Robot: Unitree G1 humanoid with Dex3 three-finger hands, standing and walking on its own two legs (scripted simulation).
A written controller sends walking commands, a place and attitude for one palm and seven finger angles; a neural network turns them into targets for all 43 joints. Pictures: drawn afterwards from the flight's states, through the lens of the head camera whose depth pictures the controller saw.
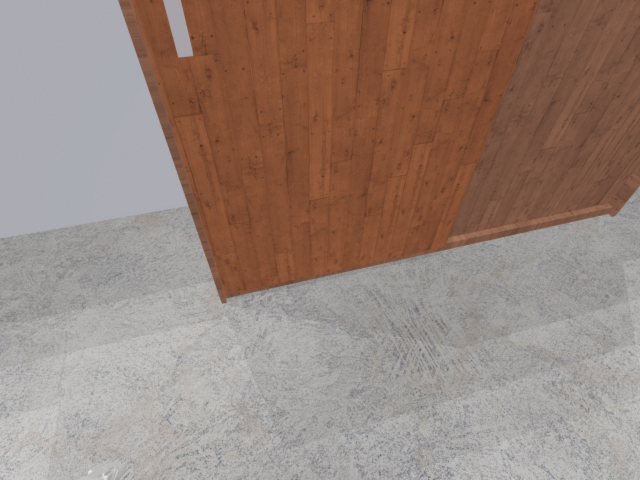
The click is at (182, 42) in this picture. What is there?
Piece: wardrobe's sliding door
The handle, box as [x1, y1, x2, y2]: [163, 0, 192, 57]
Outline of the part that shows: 163,0 178,57 192,55 180,0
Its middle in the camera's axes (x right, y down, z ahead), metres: -0.26 -0.43 +0.67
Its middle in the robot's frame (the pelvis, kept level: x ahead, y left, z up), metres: +0.81 +0.31 +0.26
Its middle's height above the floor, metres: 1.03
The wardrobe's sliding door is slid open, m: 0.00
